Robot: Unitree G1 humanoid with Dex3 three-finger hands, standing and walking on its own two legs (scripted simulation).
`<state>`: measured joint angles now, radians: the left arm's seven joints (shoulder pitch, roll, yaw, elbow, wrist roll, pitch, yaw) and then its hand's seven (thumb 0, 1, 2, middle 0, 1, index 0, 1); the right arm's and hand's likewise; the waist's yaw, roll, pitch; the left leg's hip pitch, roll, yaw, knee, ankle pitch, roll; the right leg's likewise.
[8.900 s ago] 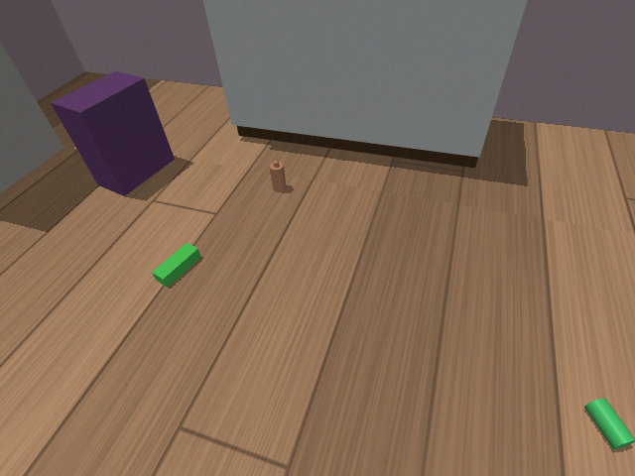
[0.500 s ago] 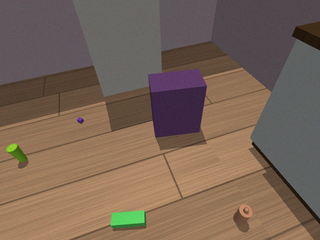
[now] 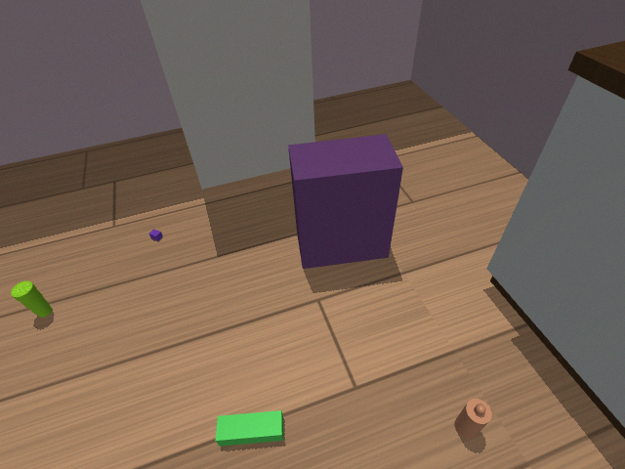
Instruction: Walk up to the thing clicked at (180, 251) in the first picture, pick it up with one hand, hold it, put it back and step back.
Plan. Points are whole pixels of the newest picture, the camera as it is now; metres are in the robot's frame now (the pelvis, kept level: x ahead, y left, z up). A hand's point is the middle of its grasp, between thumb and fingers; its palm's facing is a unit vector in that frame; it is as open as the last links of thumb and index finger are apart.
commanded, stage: stand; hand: left
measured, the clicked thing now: (250, 428) +0.41 +0.27 -0.76
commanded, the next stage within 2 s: walk up in 0.38 s
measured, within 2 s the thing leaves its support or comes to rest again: neither
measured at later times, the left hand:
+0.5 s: hand out of the picture +0.07 +0.26 -0.16, palm faces +0.00 -0.94 -0.34, open 7.4 cm
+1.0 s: hand out of the picture +0.03 +0.25 -0.16, palm faces +0.02 -0.95 -0.33, open 7.4 cm
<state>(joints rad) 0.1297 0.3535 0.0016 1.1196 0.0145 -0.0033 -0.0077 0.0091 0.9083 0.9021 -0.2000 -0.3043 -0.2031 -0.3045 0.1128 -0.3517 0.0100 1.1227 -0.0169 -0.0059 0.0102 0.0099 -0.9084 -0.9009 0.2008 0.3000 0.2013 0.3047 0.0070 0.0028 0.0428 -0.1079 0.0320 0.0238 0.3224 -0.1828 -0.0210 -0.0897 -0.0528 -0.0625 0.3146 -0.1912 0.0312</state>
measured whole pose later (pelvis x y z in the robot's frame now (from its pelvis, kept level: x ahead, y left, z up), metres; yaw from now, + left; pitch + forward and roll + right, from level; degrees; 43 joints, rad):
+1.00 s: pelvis -0.03 -0.01 +0.00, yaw +1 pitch -2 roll +0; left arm 0.13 0.34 0.04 1.12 0.02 0.02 -0.02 0.01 0.91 0.90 -0.20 -0.30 -0.20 -0.30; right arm 0.11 -0.35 -0.01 1.11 -0.01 0.01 0.02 0.01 -0.91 -0.90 0.20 0.30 0.20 0.30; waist 0.01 0.00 0.07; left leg -0.17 0.04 0.01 0.36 -0.16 -0.03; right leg -0.15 -0.04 -0.07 0.35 -0.17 0.02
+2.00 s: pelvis -0.01 -0.01 +0.00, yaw +0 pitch -1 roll +0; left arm 0.14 0.35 0.01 1.12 0.02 0.00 -0.02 0.01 0.91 0.90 -0.20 -0.30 -0.20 -0.30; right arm 0.13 -0.35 0.00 1.12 -0.02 -0.01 0.02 0.01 -0.91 -0.90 0.20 0.30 0.20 0.30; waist 0.01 0.01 0.04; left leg -0.14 0.04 0.01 0.34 -0.17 -0.03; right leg -0.12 -0.05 -0.07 0.34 -0.19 0.02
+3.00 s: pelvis +0.00 +0.00 +0.00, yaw +0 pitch -2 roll +0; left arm 0.13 0.35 0.00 1.12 0.02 -0.01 -0.01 0.01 0.91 0.90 -0.20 -0.30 -0.20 -0.30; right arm 0.12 -0.35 0.01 1.12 -0.02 0.00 0.01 0.01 -0.91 -0.90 0.20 0.30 0.20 0.30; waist 0.01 0.00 0.04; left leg -0.10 0.03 0.02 0.32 -0.19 -0.02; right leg -0.08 -0.05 -0.06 0.31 -0.20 0.03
